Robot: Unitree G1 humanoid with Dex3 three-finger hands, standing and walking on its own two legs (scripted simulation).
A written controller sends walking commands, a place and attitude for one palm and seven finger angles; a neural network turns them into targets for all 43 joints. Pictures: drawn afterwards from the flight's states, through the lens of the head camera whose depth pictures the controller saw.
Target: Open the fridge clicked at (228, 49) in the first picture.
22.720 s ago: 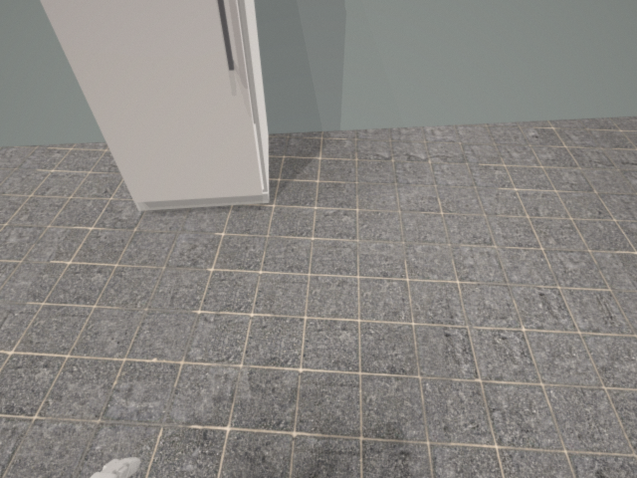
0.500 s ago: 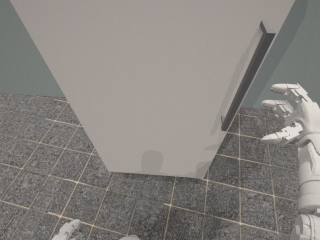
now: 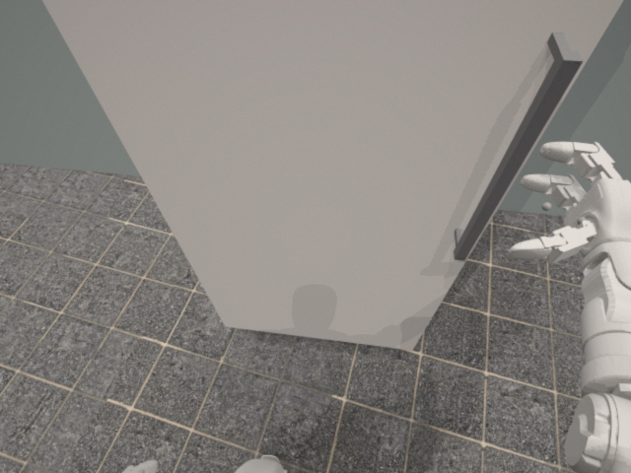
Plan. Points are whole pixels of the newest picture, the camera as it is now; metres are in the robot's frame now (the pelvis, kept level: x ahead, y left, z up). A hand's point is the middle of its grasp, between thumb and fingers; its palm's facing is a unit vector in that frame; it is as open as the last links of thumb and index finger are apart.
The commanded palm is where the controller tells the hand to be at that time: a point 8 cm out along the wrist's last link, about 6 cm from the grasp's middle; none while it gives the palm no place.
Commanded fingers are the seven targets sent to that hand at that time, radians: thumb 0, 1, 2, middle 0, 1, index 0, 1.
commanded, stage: move the hooked fingers beside the handle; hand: right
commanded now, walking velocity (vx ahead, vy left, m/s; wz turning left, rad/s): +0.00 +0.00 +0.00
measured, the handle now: (496, 174) +0.48 -0.16 +0.11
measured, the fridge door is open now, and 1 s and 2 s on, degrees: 0 0 0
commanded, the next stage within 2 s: feel for the door with the fingertips in 0.64 s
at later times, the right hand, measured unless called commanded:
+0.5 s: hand (549, 214) +0.44 -0.22 +0.10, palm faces -0.02 +1.00 +0.00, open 14.0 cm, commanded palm +0.41 -0.28 +0.10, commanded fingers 0.00 0.50 -0.30 0.30 1.20 0.30 1.20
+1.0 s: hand (533, 217) +0.43 -0.20 +0.09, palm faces -0.05 +1.00 +0.02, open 14.0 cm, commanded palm +0.41 -0.25 +0.10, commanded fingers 0.00 0.50 -0.30 0.30 1.20 0.30 1.20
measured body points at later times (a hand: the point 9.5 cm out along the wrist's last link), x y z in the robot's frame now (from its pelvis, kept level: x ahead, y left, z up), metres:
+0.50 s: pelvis +0.00 +0.00 +0.00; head +0.07 -0.01 +0.44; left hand +0.06 +0.27 -0.11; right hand +0.43 -0.27 +0.10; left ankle +0.01 +0.13 -0.71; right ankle -0.02 -0.11 -0.71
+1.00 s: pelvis +0.00 -0.01 +0.00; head +0.07 -0.02 +0.44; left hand +0.07 +0.25 -0.11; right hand +0.43 -0.25 +0.09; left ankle +0.01 +0.13 -0.71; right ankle -0.02 -0.11 -0.71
